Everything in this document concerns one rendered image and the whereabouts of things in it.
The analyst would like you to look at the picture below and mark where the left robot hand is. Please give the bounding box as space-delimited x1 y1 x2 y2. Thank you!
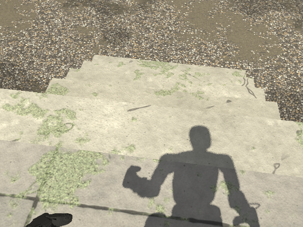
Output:
26 213 73 227

